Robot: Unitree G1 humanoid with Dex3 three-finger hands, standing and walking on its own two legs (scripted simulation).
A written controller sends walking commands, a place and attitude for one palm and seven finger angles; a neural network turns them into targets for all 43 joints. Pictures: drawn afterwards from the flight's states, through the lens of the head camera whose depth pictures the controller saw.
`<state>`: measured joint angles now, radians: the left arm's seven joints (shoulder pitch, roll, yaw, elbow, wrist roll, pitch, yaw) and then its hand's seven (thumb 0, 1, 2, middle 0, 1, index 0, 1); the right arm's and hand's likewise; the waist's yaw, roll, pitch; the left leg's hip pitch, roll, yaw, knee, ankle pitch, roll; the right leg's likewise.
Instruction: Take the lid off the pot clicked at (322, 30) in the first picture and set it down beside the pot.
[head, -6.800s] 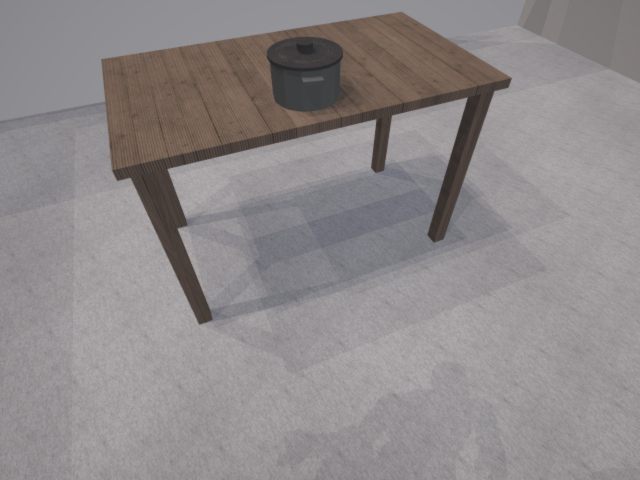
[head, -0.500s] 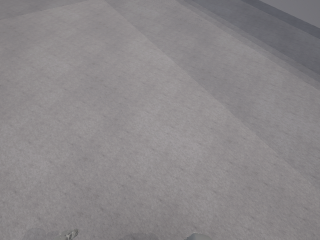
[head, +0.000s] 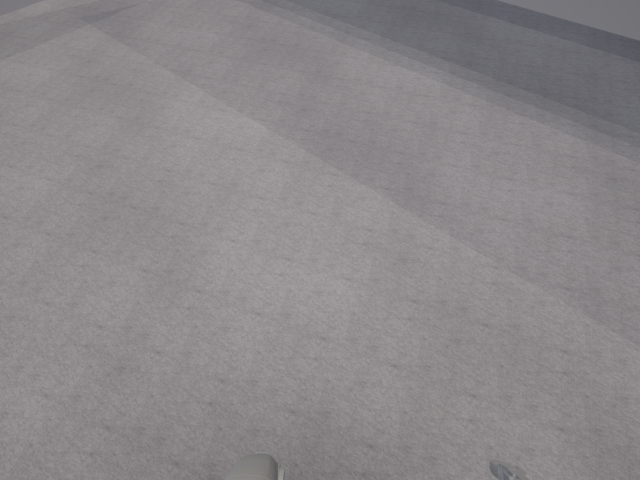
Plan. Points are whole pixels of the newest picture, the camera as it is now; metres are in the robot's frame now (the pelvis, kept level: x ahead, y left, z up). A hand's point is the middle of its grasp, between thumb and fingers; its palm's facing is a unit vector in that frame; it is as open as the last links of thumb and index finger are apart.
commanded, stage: turn to face it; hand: left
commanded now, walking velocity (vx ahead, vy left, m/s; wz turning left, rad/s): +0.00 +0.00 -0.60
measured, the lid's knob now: out of the picture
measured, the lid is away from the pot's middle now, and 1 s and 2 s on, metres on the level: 0.00 0.00 0.00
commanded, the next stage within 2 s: none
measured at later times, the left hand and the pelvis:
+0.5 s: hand out of the picture +0.13 +0.21 -0.17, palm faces -0.27 -0.93 -0.24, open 7.4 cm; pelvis -0.01 +0.02 +0.00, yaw -18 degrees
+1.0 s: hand (260, 461) +0.16 +0.11 -0.16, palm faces -0.54 -0.81 -0.25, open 7.3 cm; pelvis -0.01 -0.01 +0.00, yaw -36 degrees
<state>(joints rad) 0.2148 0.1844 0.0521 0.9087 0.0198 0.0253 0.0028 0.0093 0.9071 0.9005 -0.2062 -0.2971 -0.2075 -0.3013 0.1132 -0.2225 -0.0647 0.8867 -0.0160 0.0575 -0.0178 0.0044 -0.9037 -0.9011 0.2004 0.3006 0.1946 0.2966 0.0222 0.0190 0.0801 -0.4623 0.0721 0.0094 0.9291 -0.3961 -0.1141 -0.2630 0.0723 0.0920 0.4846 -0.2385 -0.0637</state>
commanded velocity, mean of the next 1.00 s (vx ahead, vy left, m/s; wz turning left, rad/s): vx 0.00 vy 0.00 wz -0.60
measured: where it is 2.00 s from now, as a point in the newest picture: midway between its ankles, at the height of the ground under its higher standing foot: outside the picture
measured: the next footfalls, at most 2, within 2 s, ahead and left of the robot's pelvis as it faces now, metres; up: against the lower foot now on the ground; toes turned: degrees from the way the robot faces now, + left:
left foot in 0.14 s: +0.05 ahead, +0.14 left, +0.00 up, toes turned -4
right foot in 0.60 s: -0.03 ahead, -0.12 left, +0.00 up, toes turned -28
